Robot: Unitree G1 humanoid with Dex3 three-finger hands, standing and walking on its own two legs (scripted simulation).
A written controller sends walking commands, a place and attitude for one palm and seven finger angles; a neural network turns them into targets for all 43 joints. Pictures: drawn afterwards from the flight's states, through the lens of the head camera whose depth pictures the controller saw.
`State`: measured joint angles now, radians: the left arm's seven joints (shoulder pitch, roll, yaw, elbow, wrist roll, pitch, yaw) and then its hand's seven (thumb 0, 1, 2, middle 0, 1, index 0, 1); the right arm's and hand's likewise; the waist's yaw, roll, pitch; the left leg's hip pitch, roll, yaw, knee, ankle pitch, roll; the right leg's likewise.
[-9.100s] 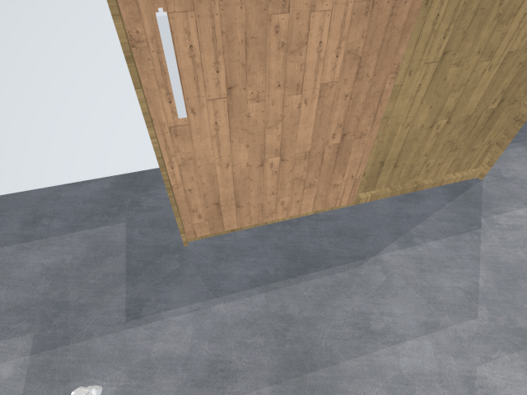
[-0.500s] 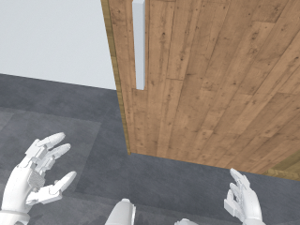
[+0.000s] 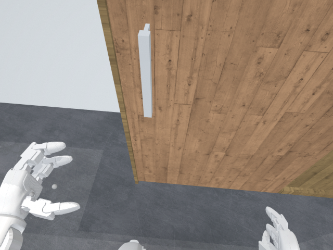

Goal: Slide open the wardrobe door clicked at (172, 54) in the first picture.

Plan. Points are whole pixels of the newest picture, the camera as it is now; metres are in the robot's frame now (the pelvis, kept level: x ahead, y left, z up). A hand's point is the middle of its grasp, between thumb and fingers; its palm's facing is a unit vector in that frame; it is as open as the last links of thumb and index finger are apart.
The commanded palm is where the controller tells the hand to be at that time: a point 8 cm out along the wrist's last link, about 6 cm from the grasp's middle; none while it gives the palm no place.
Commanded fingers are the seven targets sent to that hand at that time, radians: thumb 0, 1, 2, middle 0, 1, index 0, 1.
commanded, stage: raise the hand with hooked fingers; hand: left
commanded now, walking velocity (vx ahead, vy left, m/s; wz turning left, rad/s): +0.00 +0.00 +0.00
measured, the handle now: (147, 76) +0.53 +0.09 +0.12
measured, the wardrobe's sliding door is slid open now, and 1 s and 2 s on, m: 0.00 0.00 0.00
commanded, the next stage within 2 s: move the hooked fingers beside the handle in 1.00 s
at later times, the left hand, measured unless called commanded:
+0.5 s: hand (32, 149) +0.26 +0.27 +0.14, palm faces +0.08 -1.00 -0.06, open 14.0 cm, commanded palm +0.24 +0.32 +0.15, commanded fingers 0.00 -0.50 0.30 -0.30 -1.20 -0.30 -1.20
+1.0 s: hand (45, 146) +0.27 +0.25 +0.14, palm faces +0.08 -1.00 -0.05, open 14.0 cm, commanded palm +0.24 +0.31 +0.15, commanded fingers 0.00 -0.50 0.30 -0.30 -1.20 -0.30 -1.20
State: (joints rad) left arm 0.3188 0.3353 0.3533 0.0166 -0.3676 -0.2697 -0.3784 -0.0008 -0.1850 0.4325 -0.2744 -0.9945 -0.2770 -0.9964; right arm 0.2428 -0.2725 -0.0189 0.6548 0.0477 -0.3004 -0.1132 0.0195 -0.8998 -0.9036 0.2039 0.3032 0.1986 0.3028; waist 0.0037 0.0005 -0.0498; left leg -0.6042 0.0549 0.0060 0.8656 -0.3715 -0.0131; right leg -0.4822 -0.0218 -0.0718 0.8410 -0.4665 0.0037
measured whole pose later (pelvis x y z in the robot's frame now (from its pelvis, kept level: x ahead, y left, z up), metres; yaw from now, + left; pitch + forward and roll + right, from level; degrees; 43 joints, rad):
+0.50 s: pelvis +0.00 +0.00 +0.03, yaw +1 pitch +1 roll -1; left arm 0.01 0.42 0.41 0.21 -0.35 -0.08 -0.43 -0.01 -0.50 0.30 -0.30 -1.19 -0.30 -1.20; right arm 0.21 -0.25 0.05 0.66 0.06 -0.25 -0.14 0.02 -0.90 -0.90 0.21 0.30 0.20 0.30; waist 0.04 0.03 -0.02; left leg -0.39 0.04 0.01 0.65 -0.28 -0.01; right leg -0.27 -0.02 -0.08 0.63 -0.37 0.01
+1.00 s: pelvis +0.00 -0.01 +0.03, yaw +0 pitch +0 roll +0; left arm 0.01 0.40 0.42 0.24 -0.34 -0.07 -0.41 -0.01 -0.50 0.30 -0.30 -1.20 -0.30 -1.20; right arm 0.23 -0.27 0.02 0.67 0.07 -0.25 -0.14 0.02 -0.90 -0.90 0.20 0.30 0.20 0.30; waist 0.02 0.03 -0.02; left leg -0.35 0.06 0.02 0.61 -0.26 -0.03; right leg -0.25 -0.01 -0.06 0.61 -0.36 -0.01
